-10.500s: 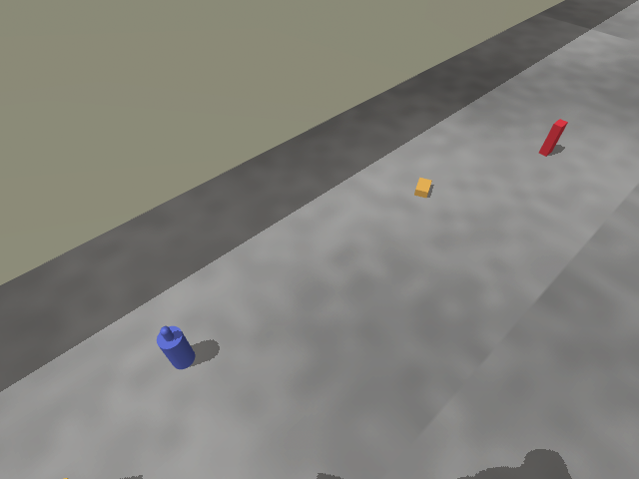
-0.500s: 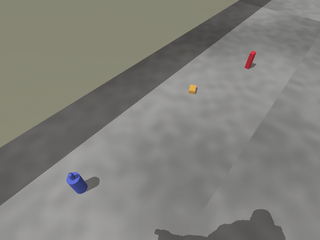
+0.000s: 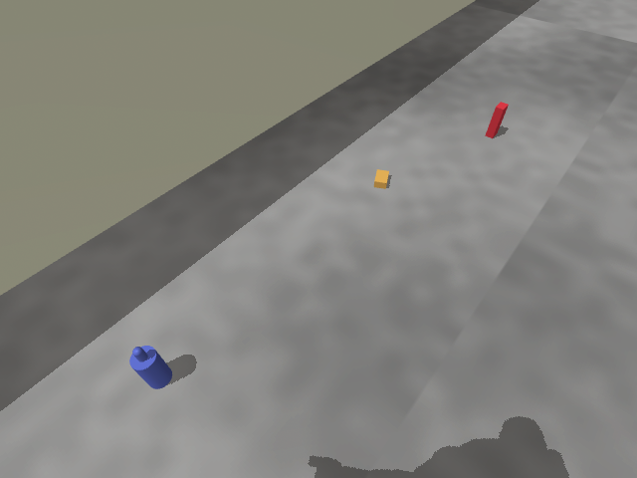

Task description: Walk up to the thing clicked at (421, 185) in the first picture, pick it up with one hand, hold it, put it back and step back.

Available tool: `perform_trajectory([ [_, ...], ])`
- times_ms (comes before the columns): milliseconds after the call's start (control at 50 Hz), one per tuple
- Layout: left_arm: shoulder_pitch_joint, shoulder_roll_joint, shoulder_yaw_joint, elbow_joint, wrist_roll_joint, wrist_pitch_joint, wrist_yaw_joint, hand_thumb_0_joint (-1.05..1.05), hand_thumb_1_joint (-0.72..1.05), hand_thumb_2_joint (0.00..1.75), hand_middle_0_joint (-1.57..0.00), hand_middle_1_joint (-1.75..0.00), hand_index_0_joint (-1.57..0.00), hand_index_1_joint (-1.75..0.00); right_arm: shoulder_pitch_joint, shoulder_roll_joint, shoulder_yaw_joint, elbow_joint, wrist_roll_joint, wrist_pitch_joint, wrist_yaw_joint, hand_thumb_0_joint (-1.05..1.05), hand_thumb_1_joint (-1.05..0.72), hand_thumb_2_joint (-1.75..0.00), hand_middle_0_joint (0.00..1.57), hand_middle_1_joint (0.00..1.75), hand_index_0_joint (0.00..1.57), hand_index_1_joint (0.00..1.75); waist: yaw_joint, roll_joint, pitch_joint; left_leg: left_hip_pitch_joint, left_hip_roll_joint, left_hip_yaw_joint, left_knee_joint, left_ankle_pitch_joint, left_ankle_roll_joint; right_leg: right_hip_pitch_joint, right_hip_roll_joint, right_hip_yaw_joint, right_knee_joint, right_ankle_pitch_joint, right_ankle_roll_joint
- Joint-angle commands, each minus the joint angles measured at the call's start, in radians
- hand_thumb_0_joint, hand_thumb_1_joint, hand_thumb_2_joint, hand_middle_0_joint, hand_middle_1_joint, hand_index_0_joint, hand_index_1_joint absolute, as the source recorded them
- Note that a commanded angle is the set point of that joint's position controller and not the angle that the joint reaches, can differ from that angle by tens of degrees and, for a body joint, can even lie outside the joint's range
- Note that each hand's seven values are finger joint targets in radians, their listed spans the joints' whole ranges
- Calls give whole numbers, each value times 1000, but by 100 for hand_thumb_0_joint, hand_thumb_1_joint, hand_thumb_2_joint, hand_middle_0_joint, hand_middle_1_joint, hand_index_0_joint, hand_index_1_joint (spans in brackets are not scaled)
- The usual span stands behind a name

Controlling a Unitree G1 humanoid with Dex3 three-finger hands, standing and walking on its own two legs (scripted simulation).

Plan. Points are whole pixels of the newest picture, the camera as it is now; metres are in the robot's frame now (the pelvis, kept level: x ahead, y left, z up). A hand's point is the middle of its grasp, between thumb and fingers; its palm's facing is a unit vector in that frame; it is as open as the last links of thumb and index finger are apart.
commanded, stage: stand
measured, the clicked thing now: (381, 179) +1.51 -0.23 -0.76
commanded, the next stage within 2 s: walk up in 0.62 s
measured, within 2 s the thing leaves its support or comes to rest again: neither
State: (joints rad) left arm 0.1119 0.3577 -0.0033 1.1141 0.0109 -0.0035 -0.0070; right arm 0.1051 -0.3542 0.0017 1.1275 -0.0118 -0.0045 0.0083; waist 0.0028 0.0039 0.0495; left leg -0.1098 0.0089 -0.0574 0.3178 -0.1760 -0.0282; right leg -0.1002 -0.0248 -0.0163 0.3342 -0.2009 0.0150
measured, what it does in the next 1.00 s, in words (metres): lifts its left foot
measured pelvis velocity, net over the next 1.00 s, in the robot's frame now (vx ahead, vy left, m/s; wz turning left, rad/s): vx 0.06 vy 0.05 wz -0.12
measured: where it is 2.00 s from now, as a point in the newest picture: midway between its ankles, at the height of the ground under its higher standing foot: outside the picture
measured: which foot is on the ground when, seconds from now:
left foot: down 0.00-1.00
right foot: down 0.00-0.88, up 0.90-1.00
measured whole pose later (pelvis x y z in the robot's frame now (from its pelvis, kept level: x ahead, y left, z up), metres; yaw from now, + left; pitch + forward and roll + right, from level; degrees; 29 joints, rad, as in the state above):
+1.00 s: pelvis +0.06 +0.05 -0.01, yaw -7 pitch -3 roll -1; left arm 0.33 0.42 0.05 1.00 0.02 0.02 -0.02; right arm 0.23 -0.37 -0.08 0.95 -0.05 -0.04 0.03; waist 0.01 -0.05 0.09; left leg -0.15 0.01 0.06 0.45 -0.25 0.03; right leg -0.32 0.02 0.08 0.92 -0.43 -0.02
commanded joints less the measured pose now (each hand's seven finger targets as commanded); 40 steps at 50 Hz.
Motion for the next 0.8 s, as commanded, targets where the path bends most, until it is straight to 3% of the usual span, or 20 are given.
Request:
perform_trajectory([
  [0,-42,212,46,-58,-4,-23,13,0,90,90,-20,-30,-20,-30,-28,-223,-37,-53,4,-21,-19,0,-90,-90,20,30,20,30,-2,0,-70,-8,105,-63,-31,170,39,26,-107,82,-55,142,-33],
  [40,-35,214,47,-53,-4,-22,14,0,90,90,-20,-30,-20,-30,-38,-216,-36,-55,5,-20,-18,0,-90,-90,20,30,20,30,1,-4,-52,-12,103,-67,-35,151,36,12,-103,79,-60,105,-33],
  [280,-34,220,50,-56,-5,-23,13,0,90,90,-20,-30,-20,-30,-24,-209,-33,-60,4,-23,-17,0,-90,-90,20,30,20,30,-1,-9,-64,-5,102,-68,-35,160,33,15,-104,85,-56,128,-35],
  [420,-32,220,50,-59,-5,-25,14,0,90,90,-20,-30,-20,-30,-18,-210,-34,-63,5,-21,-20,0,-90,-90,20,30,20,30,-1,-11,-85,11,107,-60,-18,196,41,37,-110,89,-51,187,-35],
  [500,-24,218,50,-57,-4,-25,15,0,90,90,-20,-30,-20,-30,-24,-216,-34,-66,5,-22,-20,0,-90,-90,20,30,20,30,4,-3,-73,12,109,-63,-21,206,40,30,-105,80,-51,181,-33],
  [580,-27,219,50,-57,-4,-22,15,0,90,90,-20,-30,-20,-30,-15,-212,-35,-64,6,-19,-20,0,-90,-90,20,30,20,30,0,-14,-45,-6,102,-63,-31,152,36,13,-102,84,-66,124,-36],
  [600,44,261,101,-92,7,-28,-4,0,90,90,-20,-30,-20,-30,32,-256,-75,-105,-8,-25,-1,0,-90,-90,20,30,20,30,13,-23,-133,-16,41,-38,49,-249,95,81,-50,72,-23,-288,-76],
  [620,118,276,105,-90,18,-24,-6,0,90,90,-20,-30,-20,-30,-17,-278,-92,-140,-32,-28,5,0,-90,-90,20,30,20,30,26,-9,-49,-92,38,14,123,-423,88,-10,-95,209,-70,-463,-110],
  [640,133,303,120,-88,21,-24,-9,0,90,90,-20,-30,-20,-30,-31,-263,-91,-152,-36,-26,9,0,-90,-90,20,30,20,30,40,-66,22,-193,-2,46,188,-439,70,-35,-149,308,-133,-572,-138],
  [660,134,325,132,-101,23,-25,-9,0,90,90,-20,-30,-20,-30,-49,-242,-89,-174,-37,-25,17,0,-90,-90,20,30,20,30,50,-145,82,-284,-21,88,314,-361,58,-43,-234,412,-206,-624,-176],
  [680,116,334,142,-121,24,-33,-8,0,90,90,-20,-30,-20,-30,-46,-237,-91,-186,-39,-25,23,0,-90,-90,20,30,20,30,49,-166,127,-375,21,52,412,-316,52,-28,-291,469,-235,-596,-212],
  [700,134,327,145,-136,27,-41,-6,0,90,90,-20,-30,-20,-30,-41,-235,-90,-195,-36,-30,26,0,-90,-90,20,30,20,30,57,-147,142,-417,49,29,399,-295,49,16,-299,472,-214,-478,-239],
  [760,161,301,139,-163,25,-49,-7,0,90,90,-20,-30,-20,-30,-35,-213,-95,-227,-30,-46,34,0,-90,-90,20,30,20,30,51,-155,86,-359,51,16,321,-300,50,62,-232,382,-140,-176,-225],
  [780,123,313,140,-188,27,-46,-9,0,90,90,-20,-30,-20,-30,9,-212,-103,-232,-28,-50,34,0,-90,-90,20,30,20,30,18,-183,66,-267,63,10,264,-297,62,-5,-237,357,-103,-126,-220],
])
